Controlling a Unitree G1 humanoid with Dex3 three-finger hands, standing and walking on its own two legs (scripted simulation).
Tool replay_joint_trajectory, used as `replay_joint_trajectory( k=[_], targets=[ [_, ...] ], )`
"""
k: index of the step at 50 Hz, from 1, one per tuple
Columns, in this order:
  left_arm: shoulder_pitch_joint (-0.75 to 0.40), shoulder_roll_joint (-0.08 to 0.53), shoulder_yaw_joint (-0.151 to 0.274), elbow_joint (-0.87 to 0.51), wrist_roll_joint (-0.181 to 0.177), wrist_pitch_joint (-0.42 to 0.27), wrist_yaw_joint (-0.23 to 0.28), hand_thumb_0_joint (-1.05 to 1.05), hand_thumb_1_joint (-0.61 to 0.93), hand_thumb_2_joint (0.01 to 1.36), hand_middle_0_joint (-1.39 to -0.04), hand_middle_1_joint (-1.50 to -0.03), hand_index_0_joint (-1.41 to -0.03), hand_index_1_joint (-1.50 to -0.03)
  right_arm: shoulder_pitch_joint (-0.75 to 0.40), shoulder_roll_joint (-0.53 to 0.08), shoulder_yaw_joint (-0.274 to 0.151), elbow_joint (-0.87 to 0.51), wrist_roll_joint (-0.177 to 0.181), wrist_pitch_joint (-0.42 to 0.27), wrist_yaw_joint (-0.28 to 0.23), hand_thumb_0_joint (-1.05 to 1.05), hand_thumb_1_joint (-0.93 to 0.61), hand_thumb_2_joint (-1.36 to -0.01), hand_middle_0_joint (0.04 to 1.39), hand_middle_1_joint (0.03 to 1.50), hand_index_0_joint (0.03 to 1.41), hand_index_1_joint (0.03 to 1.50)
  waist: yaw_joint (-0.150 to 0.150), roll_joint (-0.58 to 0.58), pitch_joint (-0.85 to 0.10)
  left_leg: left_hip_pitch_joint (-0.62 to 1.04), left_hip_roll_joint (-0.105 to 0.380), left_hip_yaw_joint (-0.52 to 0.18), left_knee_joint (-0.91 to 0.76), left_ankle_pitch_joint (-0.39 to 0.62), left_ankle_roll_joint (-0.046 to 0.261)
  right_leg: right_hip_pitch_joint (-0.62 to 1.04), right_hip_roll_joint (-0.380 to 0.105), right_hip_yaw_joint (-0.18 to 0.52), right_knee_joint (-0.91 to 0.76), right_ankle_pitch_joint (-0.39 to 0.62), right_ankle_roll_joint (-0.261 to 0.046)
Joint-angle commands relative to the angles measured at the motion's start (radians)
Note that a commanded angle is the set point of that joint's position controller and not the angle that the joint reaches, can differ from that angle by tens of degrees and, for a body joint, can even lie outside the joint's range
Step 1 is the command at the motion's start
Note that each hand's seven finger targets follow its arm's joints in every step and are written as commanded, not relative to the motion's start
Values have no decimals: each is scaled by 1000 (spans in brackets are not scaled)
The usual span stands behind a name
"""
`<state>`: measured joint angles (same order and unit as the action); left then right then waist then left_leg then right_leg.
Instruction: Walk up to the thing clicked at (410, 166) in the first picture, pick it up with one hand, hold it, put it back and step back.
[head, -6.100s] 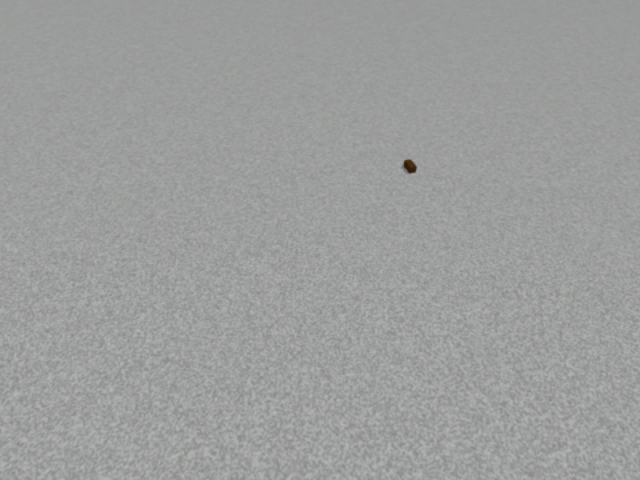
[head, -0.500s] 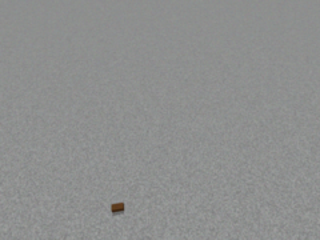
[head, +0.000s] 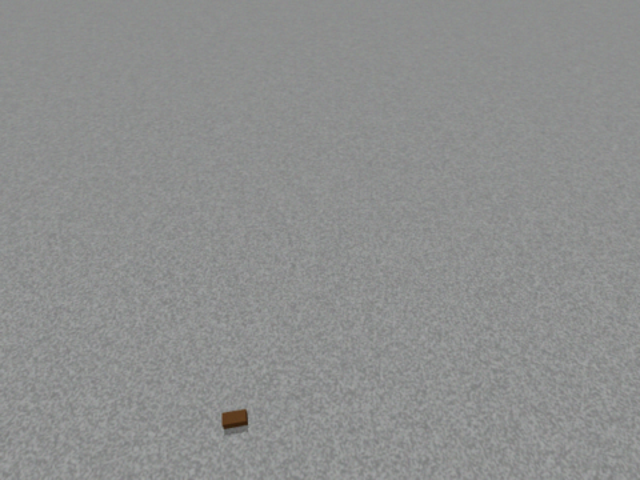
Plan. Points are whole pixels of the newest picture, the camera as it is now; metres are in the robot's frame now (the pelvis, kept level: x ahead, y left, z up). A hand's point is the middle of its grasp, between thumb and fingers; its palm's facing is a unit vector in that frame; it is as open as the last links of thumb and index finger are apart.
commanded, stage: walk up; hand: left
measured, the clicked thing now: (235, 419) +0.47 +0.26 -0.76
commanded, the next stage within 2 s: stand in 0.14 s
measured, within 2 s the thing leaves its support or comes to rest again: neither
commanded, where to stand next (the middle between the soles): +0.10 -0.02 m, yaw +3 degrees
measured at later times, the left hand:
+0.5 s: hand out of the picture +0.07 +0.25 -0.15, palm faces -0.02 -0.94 -0.34, open 7.4 cm
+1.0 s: hand out of the picture +0.04 +0.25 -0.15, palm faces -0.01 -0.94 -0.34, open 7.4 cm
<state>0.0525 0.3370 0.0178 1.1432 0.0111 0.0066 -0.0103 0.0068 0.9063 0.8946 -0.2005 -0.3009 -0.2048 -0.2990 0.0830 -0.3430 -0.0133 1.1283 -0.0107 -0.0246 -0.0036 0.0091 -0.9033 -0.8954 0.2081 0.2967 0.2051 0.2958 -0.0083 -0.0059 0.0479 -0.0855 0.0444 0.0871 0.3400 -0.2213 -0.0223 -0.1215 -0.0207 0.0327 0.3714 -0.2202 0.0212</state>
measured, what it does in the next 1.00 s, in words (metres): stands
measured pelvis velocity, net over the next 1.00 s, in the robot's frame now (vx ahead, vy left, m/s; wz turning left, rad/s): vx -0.02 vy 0.00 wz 0.03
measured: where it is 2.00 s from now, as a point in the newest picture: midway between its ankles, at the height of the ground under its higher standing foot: outside the picture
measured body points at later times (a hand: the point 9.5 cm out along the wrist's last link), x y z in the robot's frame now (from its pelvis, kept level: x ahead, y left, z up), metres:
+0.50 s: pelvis -0.01 +0.00 +0.00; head +0.00 +0.00 +0.45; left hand +0.07 +0.30 -0.13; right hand +0.07 -0.30 -0.13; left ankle -0.02 +0.13 -0.75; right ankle -0.01 -0.13 -0.75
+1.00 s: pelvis -0.02 +0.00 +0.00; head -0.02 -0.01 +0.45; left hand +0.04 +0.30 -0.13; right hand +0.05 -0.30 -0.13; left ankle -0.02 +0.13 -0.75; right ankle -0.01 -0.13 -0.75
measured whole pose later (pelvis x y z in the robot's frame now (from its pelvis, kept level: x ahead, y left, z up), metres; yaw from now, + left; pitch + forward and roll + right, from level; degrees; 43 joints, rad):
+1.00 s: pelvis -0.02 +0.00 +0.00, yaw +2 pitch -2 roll +0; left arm 0.11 0.35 -0.01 1.14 0.01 -0.01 0.00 0.01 0.91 0.89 -0.20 -0.30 -0.21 -0.30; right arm 0.10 -0.34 -0.01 1.16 -0.01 0.00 0.01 0.01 -0.90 -0.90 0.21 0.30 0.20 0.30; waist -0.01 0.00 0.05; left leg -0.10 0.04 0.06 0.30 -0.16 -0.03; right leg -0.12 -0.02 0.01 0.33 -0.17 0.02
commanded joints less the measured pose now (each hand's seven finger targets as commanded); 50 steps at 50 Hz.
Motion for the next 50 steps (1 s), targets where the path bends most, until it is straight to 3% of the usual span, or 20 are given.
replay_joint_trajectory(
  k=[1, 6, 7, 10, 24, 26, 30, 38, 50],
  targets=[
    [-56, 212, 42, -67, 0, -25, 10, 0, 900, 900, -200, -300, -200, -300, -50, -216, -43, -72, -3, -25, -9, 0, -900, -900, 200, 300, 200, 300, 0, 10, -90, 36, 96, -77, -46, 210, 34, 3, -86, 61, -46, 255, -40],
    [-43, 209, 40, -67, 0, -26, 11, 0, 900, 900, -200, -300, -200, -300, -49, -215, -44, -71, -2, -23, -8, 0, -900, -900, 200, 300, 200, 300, 2, 7, -90, 46, 95, -78, -51, 193, 35, 0, -85, 63, -51, 251, -41],
    [-49, 211, 33, -70, -7, -30, 14, 0, 900, 900, -200, -300, -200, -300, -69, -214, -41, -63, -3, -17, -9, 0, -900, -900, 200, 300, 200, 300, 1, 22, -65, 35, 111, -94, -64, 268, 26, -1, -104, 64, -55, 306, -40],
    [-31, 212, 31, -68, -9, -33, 18, 0, 900, 900, -200, -300, -200, -300, -58, -220, -43, -55, 0, -13, -9, 0, -900, -900, 200, 300, 200, 300, -2, 16, -115, 84, 116, -92, -54, 339, 24, 24, -107, 56, -46, 361, -40],
    [-23, 224, 20, -67, -4, -36, 23, 0, 900, 900, -200, -300, -200, -300, -60, -217, -38, -28, -2, 0, 2, 0, -900, -900, 200, 300, 200, 300, -5, 3, -87, 41, 105, -105, -93, 139, 23, 8, -108, 55, -108, 189, -31],
    [-20, 227, 18, -66, -4, -38, 22, 0, 900, 900, -200, -300, -200, -300, -62, -211, -37, -27, -2, 0, 4, 0, -900, -900, 200, 300, 200, 300, -4, -4, -83, 43, 108, -109, -89, 165, 25, 1, -111, 56, -105, 202, -35],
    [-10, 223, 16, -64, -4, -39, 21, 0, 900, 900, -200, -300, -200, -300, -58, -209, -36, -25, -3, 1, 7, 0, -900, -900, 200, 300, 200, 300, -3, -4, -50, 16, 99, -112, -93, 107, 21, -25, -105, 58, -124, 134, -31],
    [-6, 231, 18, -68, -3, -39, 21, 0, 900, 900, -200, -300, -200, -300, -42, -214, -38, -29, -4, -1, 6, 0, -900, -900, 200, 300, 200, 300, -4, 3, -80, 21, 108, -120, -91, 119, 28, -4, -110, 57, -107, 152, -37],
    [21, 231, 15, -66, -3, -38, 18, 0, 900, 900, -200, -300, -200, -300, -27, -214, -33, -27, -2, -2, 4, 0, -900, -900, 200, 300, 200, 300, 3, -6, -48, 5, 103, -125, -97, 96, 28, -27, -107, 58, -114, 117, -38]
  ],
)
